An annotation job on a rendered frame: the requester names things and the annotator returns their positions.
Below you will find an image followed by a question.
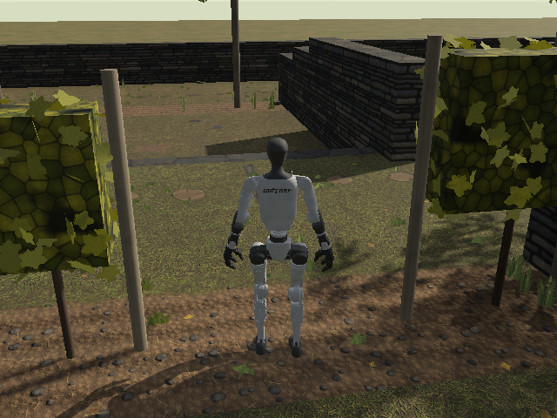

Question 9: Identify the left robot upper arm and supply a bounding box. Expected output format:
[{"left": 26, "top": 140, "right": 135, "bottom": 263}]
[{"left": 235, "top": 176, "right": 259, "bottom": 224}]

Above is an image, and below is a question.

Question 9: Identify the robot left hand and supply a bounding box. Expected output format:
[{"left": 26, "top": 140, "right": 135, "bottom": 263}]
[{"left": 224, "top": 246, "right": 244, "bottom": 269}]

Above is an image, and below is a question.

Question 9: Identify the robot right forearm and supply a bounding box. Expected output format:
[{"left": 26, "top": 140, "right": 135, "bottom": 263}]
[{"left": 312, "top": 210, "right": 331, "bottom": 250}]

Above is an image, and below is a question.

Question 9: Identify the robot right hand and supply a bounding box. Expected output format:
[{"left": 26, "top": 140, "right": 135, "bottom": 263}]
[{"left": 314, "top": 247, "right": 334, "bottom": 272}]

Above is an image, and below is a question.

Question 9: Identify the right robot upper arm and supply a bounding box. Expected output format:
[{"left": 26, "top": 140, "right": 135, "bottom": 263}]
[{"left": 296, "top": 175, "right": 320, "bottom": 223}]

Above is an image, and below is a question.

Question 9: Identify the robot left forearm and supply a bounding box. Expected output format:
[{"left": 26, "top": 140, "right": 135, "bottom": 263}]
[{"left": 226, "top": 210, "right": 245, "bottom": 249}]

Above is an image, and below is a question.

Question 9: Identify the robot right shin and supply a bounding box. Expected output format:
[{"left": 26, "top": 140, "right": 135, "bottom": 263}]
[{"left": 291, "top": 287, "right": 304, "bottom": 346}]

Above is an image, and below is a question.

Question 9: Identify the robot torso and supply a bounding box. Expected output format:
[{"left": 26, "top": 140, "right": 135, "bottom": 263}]
[{"left": 258, "top": 172, "right": 299, "bottom": 261}]

